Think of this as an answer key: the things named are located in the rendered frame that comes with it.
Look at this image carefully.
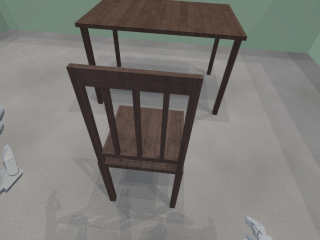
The robot left hand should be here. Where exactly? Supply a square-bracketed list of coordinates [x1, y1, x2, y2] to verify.
[0, 106, 23, 195]

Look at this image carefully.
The chair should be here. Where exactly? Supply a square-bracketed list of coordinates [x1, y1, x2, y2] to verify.
[66, 63, 204, 209]

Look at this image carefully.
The table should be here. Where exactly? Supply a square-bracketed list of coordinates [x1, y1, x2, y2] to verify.
[75, 0, 247, 115]

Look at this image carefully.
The robot right hand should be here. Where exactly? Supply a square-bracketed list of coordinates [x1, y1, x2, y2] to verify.
[244, 216, 273, 240]

